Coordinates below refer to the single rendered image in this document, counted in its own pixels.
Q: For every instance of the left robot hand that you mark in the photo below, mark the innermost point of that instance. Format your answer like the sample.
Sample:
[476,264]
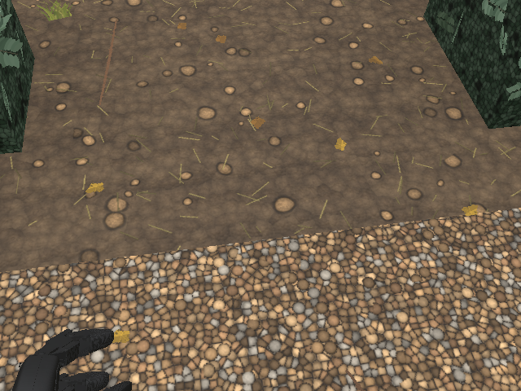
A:
[40,372]

